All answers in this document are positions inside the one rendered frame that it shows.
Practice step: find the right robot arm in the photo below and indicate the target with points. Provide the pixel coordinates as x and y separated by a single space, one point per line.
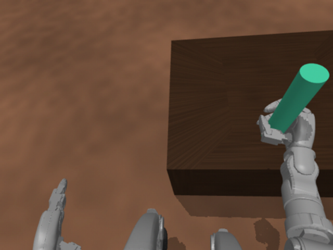
306 225

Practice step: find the can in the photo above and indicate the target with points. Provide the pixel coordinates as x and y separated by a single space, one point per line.
307 82

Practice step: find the left robot hand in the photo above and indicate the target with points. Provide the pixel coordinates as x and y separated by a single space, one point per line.
48 234

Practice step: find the right robot hand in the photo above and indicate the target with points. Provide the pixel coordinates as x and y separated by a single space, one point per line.
300 133

